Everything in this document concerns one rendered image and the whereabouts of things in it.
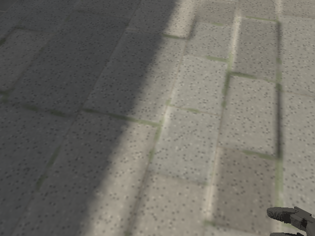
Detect robot right hand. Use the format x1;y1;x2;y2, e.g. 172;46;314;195
267;206;315;236

